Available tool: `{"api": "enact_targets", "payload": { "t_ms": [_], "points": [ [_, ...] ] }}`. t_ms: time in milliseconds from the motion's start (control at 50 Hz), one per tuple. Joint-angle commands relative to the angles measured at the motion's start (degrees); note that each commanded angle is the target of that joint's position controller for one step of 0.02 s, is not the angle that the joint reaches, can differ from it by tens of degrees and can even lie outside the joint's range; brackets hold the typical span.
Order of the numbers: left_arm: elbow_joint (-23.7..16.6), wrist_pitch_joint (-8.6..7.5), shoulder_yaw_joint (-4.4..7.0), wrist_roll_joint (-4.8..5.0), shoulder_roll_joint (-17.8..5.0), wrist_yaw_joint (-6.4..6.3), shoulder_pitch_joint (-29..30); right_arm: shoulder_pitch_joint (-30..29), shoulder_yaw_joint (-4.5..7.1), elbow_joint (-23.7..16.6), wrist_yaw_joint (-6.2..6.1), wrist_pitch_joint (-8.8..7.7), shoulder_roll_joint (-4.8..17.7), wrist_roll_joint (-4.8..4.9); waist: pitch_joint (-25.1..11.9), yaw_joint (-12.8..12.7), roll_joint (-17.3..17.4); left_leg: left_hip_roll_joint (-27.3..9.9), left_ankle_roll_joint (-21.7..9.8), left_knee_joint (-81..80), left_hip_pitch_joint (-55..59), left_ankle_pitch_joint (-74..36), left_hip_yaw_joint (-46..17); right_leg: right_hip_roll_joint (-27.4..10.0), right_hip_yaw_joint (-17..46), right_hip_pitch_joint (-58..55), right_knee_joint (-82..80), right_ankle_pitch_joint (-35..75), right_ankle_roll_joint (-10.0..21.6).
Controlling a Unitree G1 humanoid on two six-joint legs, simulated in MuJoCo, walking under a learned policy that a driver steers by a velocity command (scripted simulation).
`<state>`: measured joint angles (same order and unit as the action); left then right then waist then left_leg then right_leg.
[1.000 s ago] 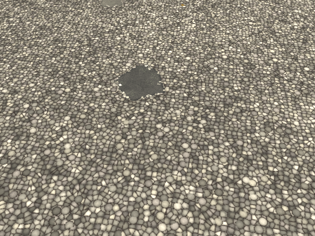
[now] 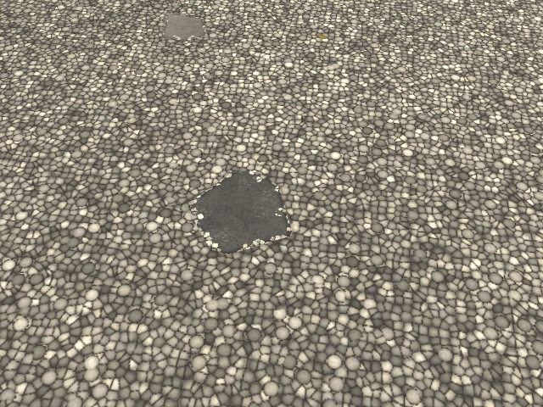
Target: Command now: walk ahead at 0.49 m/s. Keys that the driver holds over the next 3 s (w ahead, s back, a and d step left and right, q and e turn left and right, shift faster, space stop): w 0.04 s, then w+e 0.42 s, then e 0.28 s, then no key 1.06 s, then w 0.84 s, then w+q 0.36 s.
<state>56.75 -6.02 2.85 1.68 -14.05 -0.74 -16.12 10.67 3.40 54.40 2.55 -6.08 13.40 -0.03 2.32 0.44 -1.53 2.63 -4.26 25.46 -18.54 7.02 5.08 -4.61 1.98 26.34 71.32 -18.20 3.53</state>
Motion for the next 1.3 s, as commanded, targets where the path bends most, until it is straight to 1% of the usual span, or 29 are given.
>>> {"api": "enact_targets", "payload": {
  "t_ms": [20,100,180,300,360,400,420,440,460,480,520,540,600,680,780,840,860,880,900,920,940,980,1040,1100,1160,1200,1220,1260,1300],
  "points": [
    [-1.55,1.22,1.02,-0.25,-1.64,-0.62,-6.32,-0.11,0.55,-1.48,-0.09,-1.2,4.77,-0.35,-2.83,-2.78,5.99,-15.33,-9.83,-18.1,2.74,-0.37,-16.08,-5.07,2.12,4.82,-2.58,3.62,0.28],
    [-4.67,1.68,1.72,-0.88,-3.58,-0.49,2.65,4.11,1.07,-0.07,-1.97,-1.18,7.3,-0.59,0.44,-1.31,3.95,-15.26,-9.37,-20.28,6.42,-4.4,-11.28,-5.85,2.12,14.87,-13.96,14.85,-1.89],
    [-6.8,1.15,1.32,-0.55,-2.35,0.74,9.66,6.88,1.01,0.45,-3.01,-0.96,7.96,-0.45,0.87,1.06,4.02,-13.92,-6.57,-20.69,9.71,-7.11,-4.37,-3.09,0.46,13.98,-27.19,25.83,-1.48],
    [-11.58,1.06,0.37,-0.38,-1.44,3.0,18.72,11.76,1.36,2.15,-3.45,0.51,8.6,0.11,3.63,4.17,3.12,-17.65,-5.16,-16.9,23.3,-11.78,0.41,-0.77,-2.01,18.28,-36.33,22.06,0.31],
    [-13.51,0.99,1.03,-0.36,-3.22,4.21,17.37,9.55,1.99,0.94,-3.96,1.76,10.63,0.44,1.23,1.72,5.54,-18.72,-3.43,-8.42,26.58,-33.84,3.0,2.64,-6.52,12.28,-37.21,12.86,2.72],
    [-11.63,1.16,3.32,-0.25,-7.36,4.34,5.66,7.34,2.21,-0.47,-4.49,2.76,11.86,0.41,-6.29,-5.03,7.04,-16.86,-1.2,8.77,24.15,-50.23,5.78,7.78,-9.67,-4.62,-38.85,11.26,5.48],
    [-9.58,1.44,5.45,-0.29,-11.96,3.54,-4.24,7.14,1.82,-1.73,-4.72,2.64,11.47,0.24,-11.92,-9.41,4.28,-14.62,1.1,24.27,12.84,-41.03,6.23,5.25,-2.62,-21.98,-40.36,12.98,8.42],
    [-9.11,1.72,7.02,-0.27,-18.53,2.74,-9.11,12.5,-0.64,-4.31,-3.51,0.93,3.89,-1.25,-19.43,-5.78,-10.01,-4.67,5.05,47.61,-13.58,1.02,4.42,-10.31,27.18,-45.57,-42.3,6.83,18.72],
    [-9.6,1.48,5.73,-0.66,-15.79,2.67,-10.38,10.11,-0.91,-5.03,-2.49,-1.89,4.93,0.12,-26.16,-6.4,-8.87,0.69,4.38,56.72,-23.82,25.32,-8.16,-15.92,47.23,-52.31,-53.02,3.17,22.13],
    [-10.1,1.35,4.73,-1.39,-12.22,2.46,-7.92,3.43,0.28,-7.1,-1.98,-3.41,8.79,2.29,-19.05,-7.63,-6.42,-2.85,2.88,58.05,-29.12,21.95,-11.24,-13.82,38.08,-48.08,-53.33,10.88,18.23],
    [-13.04,1.36,3.4,-1.29,-8.23,2.43,2.12,0.71,0.7,-7.38,-2.78,-3.49,9.09,0.92,-8.91,-2.59,2.84,-7.38,3.13,49.87,-23.86,15.26,-9.51,-9.17,20.84,-28.02,-52.62,32.45,14.37],
    [-14.07,1.52,3.04,-1.64,-7.15,2.27,4.56,1.7,1.35,-7.64,-3.29,-2.47,9.54,0.13,-7.3,-0.22,2.7,-8.67,3.82,46.8,-18.9,14.54,-9.32,-7.45,16.43,-20.68,-53.26,38.45,13.52],
    [-15.11,1.73,3.55,-1.87,-9.4,1.51,5.35,3.47,1.3,-8.9,-4.08,0.27,6.96,-0.65,-6.38,2.29,0.71,-7.68,6.4,38.32,-13.67,11.36,-7.65,-3.92,10.45,-11.12,-54.25,48.53,13.25],
    [-15.5,3.35,4.12,-0.57,-10.77,-0.17,3.27,-2.43,0.63,-11.65,-4.51,1.21,5.49,-0.79,-8.58,0.49,-2.82,-3.82,8.1,20.93,-11.46,-0.88,-6.81,-0.34,7.51,-10.45,-51.54,46.63,9.87],
    [-15.96,5.44,3.77,-0.72,-9.77,-1.43,1.65,-8.04,0.75,-13.86,-3.22,1.41,7.07,-0.16,-9.3,-2.1,-5.15,-1.77,8.02,8.42,-9.27,-6.06,-8.54,-1.82,13.36,-14.8,-47.19,33.26,7.13],
    [-16.65,5.4,3.04,-1.05,-8.29,-1.73,3.34,-4.81,1.5,-13.53,-2.7,0.28,8.58,-0.84,-8.55,0.26,-5.85,-2.38,5.04,0.59,-4.03,-7.67,-8.54,-1.87,17.03,-16.61,-41.35,27.96,5.46],
    [-17.04,5.17,2.51,-1.4,-6.74,-1.68,2.88,-3.35,1.73,-13.5,-2.86,-0.32,9.62,-1.67,-9.52,0.79,-4.12,-5.16,3.02,-2.56,1.89,-17.77,-9.84,1.22,16.13,-15.18,-36.96,24.39,3.37],
    [-17.94,4.66,1.63,-2.58,-4.14,-1.59,0.57,-1.46,2.09,-14.1,-3.31,-0.48,12.67,-2.97,-13.92,-0.31,3.56,-14.62,-1.32,0.46,12.83,-39.69,-17.71,6.16,11.96,-9.07,-26.55,11.13,0.77],
    [-17.5,4.34,1.29,-1.75,-3.79,-1.43,-7.03,0.98,2.25,-13.39,-3.38,0.43,12.97,-3.65,-18.92,-2.45,17.69,-25.82,-13.01,0.46,23.98,-50.61,-32.21,12.37,8.02,2.09,-13.95,-20.44,-2.8],
    [-16.39,4.68,2.06,-1.46,-8.44,-1.14,-7.96,1.44,1.47,-13.4,-3.13,1.0,9.28,-1.7,-20.41,-1.99,14.49,-27.82,-15.12,-1.69,22.64,-36.87,-38.74,9.31,9.3,4.9,-7.32,-23.19,-4.61],
    [-16.47,5.79,2.88,-1.08,-11.17,-1.33,-2.99,-0.04,0.94,-14.14,-3.02,1.49,7.69,-0.82,-16.22,-0.23,9.39,-24.24,-12.87,-2.11,19.57,-26.91,-34.04,7.94,8.5,6.77,-3.11,-20.1,-5.94],
    [-16.67,8.04,2.96,-1.44,-10.13,-1.94,0.88,-3.6,0.38,-14.58,-2.91,2.8,7.42,-0.84,-10.73,-0.54,6.27,-19.67,-9.84,-4.96,10.7,-13.37,-27.25,6.0,6.73,6.39,-2.96,-14.64,-7.32],
    [-15.88,8.53,1.63,-1.26,-5.23,-1.64,-0.41,-6.97,0.38,-14.34,-2.95,4.21,7.58,-1.42,-7.79,-2.35,10.14,-12.57,-6.96,-8.19,1.05,-6.55,-17.03,5.03,1.0,-3.33,-17.01,-10.21,-7.57],
    [-15.53,7.77,1.13,-1.42,-4.5,-1.46,1.27,-4.24,0.61,-13.09,-3.24,4.57,8.07,-0.91,-10.03,-0.24,11.82,-13.23,-7.94,-7.4,4.13,-5.05,-16.98,4.58,-0.23,-8.16,-28.97,-5.86,-6.97],
    [-14.02,7.54,1.42,-1.68,-4.9,-1.07,-0.32,-3.92,0.28,-12.47,-3.39,5.0,7.82,-0.1,-9.03,-1.69,10.73,-12.68,-5.87,-6.34,1.77,4.67,-16.82,5.5,-2.18,-15.46,-43.46,5.17,-4.45],
    [-15.21,7.45,1.74,-3.25,-7.96,-1.1,0.73,-1.88,-0.45,-11.73,-3.07,4.49,6.05,-0.49,-7.41,-0.85,5.64,-9.84,-0.05,-3.62,-4.11,14.06,-14.29,-0.76,4.75,-19.69,-46.88,8.77,-0.84],
    [-14.6,7.48,2.33,-2.95,-10.34,-1.1,1.97,-0.52,-0.56,-12.1,-2.7,4.02,4.76,-1.09,-5.4,2.33,-3.13,-4.51,2.86,-1.6,-3.38,14.84,-8.13,-3.08,7.56,-13.89,-47.28,2.33,1.8],
    [-14.38,6.42,0.79,-3.4,-4.37,-0.43,3.57,-3.54,-0.49,-11.57,-2.66,3.76,4.77,-1.34,-2.39,1.24,-5.4,-3.57,4.86,1.66,4.9,6.6,-6.24,-1.56,7.5,-4.09,-51.86,-11.12,0.79],
    [-14.03,5.23,0.83,-3.16,-5.01,-0.36,3.62,-2.37,-0.2,-10.35,-3.14,4.08,5.33,-0.97,-0.79,1.32,-4.94,-4.19,3.91,2.43,6.14,3.92,-7.0,-0.14,5.84,-3.14,-51.15,-7.94,-1.34]
  ]
}}
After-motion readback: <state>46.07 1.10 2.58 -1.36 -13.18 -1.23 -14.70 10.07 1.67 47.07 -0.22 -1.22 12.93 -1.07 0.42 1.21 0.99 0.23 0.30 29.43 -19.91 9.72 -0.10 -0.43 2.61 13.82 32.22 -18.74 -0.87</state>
